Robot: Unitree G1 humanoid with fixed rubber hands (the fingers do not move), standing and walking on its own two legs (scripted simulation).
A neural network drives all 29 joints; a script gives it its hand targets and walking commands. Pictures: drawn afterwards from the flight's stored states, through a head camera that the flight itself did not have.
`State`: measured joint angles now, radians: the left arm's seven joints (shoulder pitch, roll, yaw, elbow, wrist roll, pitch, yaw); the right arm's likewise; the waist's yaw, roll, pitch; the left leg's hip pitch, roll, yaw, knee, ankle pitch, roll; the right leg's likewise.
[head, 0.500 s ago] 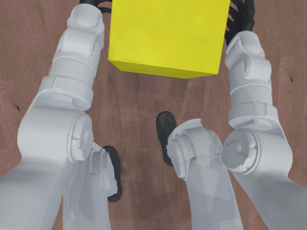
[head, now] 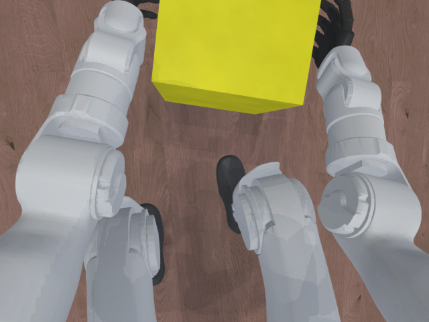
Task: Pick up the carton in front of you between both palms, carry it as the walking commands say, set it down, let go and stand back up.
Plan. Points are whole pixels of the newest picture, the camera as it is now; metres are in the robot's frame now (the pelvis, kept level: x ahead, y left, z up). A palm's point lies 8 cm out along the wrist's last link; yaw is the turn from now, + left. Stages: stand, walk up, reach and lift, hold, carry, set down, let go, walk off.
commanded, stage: set down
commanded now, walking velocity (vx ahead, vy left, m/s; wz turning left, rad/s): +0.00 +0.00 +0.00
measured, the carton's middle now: (225, 46) +0.52 -0.13 -0.25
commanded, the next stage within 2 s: let go in 1.94 s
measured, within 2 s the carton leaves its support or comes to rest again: rests again in 0.58 s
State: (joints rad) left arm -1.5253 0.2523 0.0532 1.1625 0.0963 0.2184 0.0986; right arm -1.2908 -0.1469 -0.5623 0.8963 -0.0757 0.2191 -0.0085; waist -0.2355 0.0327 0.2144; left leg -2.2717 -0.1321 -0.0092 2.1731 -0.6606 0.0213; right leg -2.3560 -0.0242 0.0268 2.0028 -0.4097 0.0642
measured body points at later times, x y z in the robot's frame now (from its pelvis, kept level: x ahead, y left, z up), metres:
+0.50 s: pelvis +0.00 +0.00 -0.01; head +0.37 +0.01 +0.24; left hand +0.57 +0.01 -0.19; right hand +0.48 -0.29 -0.17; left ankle +0.08 +0.10 -0.35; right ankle +0.15 -0.14 -0.35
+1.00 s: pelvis -0.01 -0.01 +0.00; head +0.37 -0.01 +0.24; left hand +0.60 +0.05 -0.18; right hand +0.47 -0.31 -0.18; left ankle +0.08 +0.10 -0.35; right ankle +0.15 -0.14 -0.35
